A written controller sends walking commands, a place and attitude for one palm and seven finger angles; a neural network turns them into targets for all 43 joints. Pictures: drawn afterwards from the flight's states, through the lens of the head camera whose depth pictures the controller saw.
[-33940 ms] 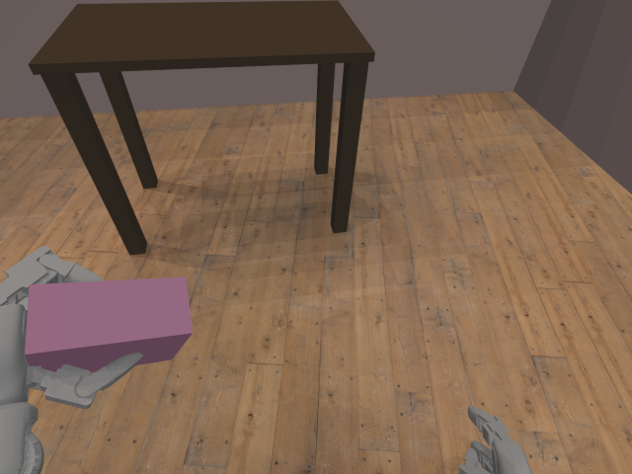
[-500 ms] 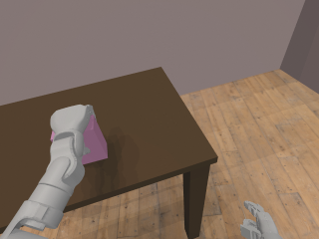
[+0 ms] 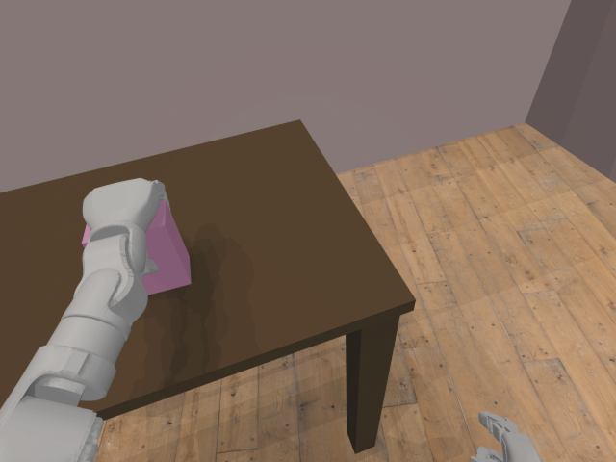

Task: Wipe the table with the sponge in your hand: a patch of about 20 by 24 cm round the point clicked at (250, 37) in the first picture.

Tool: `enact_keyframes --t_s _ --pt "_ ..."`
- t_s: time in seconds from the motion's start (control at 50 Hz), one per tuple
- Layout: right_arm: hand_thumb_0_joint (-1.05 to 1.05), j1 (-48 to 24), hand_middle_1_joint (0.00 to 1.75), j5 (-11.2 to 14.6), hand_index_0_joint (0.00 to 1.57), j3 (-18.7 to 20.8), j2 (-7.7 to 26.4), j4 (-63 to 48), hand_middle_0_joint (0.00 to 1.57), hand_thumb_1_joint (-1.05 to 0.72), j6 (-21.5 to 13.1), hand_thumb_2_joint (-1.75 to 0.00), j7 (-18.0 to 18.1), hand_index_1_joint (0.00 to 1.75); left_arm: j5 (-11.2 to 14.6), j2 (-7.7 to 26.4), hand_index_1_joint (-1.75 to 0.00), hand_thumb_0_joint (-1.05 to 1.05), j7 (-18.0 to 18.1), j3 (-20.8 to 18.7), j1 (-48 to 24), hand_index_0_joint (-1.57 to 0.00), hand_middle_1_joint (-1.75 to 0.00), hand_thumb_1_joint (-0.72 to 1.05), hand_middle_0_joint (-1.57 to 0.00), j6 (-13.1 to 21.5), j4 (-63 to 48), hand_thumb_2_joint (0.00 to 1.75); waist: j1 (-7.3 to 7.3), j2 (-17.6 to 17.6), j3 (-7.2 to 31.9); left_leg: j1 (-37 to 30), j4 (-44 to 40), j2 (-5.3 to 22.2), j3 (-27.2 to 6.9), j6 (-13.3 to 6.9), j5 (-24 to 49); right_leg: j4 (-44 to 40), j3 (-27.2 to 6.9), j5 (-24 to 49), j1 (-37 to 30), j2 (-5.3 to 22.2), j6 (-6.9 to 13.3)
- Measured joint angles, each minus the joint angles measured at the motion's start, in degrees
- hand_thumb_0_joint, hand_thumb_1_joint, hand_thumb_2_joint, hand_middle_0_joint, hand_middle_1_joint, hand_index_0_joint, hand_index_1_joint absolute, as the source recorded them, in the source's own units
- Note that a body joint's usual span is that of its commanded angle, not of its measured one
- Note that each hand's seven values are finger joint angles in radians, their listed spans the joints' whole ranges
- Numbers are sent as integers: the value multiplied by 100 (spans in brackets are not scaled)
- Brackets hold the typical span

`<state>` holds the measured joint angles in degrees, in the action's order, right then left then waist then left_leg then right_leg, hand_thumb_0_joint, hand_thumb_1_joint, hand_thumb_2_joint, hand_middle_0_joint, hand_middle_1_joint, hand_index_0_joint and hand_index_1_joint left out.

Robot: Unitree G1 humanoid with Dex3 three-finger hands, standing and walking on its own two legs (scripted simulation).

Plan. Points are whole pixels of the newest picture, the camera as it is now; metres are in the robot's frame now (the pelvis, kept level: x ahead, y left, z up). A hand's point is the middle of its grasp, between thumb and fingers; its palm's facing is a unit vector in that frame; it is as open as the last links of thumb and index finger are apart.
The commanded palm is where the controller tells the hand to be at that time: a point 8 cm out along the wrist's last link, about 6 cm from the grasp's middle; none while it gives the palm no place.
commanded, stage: wipe forward along the middle lane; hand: left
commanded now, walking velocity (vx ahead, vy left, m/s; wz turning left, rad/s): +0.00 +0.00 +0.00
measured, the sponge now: (148, 261) +0.37 +0.27 +0.07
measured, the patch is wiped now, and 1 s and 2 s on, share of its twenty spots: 1.00 1.00 1.00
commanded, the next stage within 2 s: slide back across to the first lane in 0.34 s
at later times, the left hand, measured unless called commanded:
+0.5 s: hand (138, 209) +0.43 +0.29 +0.12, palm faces -0.05 -0.01 -1.00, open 9.7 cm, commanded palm +0.40 +0.29 +0.15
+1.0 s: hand (90, 225) +0.39 +0.34 +0.12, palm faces -0.04 -0.02 -1.00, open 9.7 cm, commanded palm +0.37 +0.35 +0.17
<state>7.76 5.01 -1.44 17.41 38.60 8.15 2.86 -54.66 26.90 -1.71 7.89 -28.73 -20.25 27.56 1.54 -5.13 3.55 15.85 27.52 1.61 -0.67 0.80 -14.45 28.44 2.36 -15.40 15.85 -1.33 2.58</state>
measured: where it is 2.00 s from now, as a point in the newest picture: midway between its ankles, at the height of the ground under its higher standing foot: outside the picture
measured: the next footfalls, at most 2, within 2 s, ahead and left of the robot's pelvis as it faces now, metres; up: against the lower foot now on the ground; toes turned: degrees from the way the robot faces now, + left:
none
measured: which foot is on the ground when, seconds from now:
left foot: down 0.00-1.00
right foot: down 0.00-1.00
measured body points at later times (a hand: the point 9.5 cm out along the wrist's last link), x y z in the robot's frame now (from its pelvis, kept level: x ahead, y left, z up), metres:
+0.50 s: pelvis +0.01 +0.02 +0.00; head +0.03 -0.01 +0.45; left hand +0.43 +0.28 +0.17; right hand +0.12 -0.25 -0.13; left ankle +0.00 +0.14 -0.74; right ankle -0.01 -0.09 -0.74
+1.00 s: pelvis +0.03 +0.04 +0.00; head +0.05 +0.01 +0.45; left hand +0.39 +0.34 +0.17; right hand +0.21 -0.21 -0.11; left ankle +0.00 +0.14 -0.74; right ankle -0.01 -0.09 -0.74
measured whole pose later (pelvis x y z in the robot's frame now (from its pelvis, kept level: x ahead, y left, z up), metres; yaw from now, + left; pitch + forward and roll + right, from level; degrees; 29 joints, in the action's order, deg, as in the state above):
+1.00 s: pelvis +0.03 +0.04 +0.00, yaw +1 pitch +4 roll -1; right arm 6.9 4.7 -1.0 17.0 37.2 8.9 2.0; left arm -54.2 32.6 -4.2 3.2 -27.3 -15.2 25.5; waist 2.3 -4.3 2.2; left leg 14.3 25.4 -0.5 -0.6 -1.2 -15.2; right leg 22.9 2.2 -14.6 12.4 0.7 0.0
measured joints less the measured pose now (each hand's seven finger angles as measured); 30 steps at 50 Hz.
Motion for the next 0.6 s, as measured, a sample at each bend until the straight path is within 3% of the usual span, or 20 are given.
enact_keyframes --t_s 0.36,0.6 --pt "1 356 30 -10 20 56 -17 139 20 -91 44 -90 3 30 -134 198 -136 1 103 -170 -986 -80 -141 -51 -77 515 1374 112 -176 82 56 271 1 -34 48 -25 -3 -118 -53 71 227 34 -86" --pt "1 416 30 -15 20 111 19 151 20 -91 182 -90 -65 30 -69 225 -137 0 255 -404 -655 -79 -141 -50 -77 623 1055 112 -194 72 90 171 -78 -79 142 -107 -54 -285 -149 96 113 77 -178"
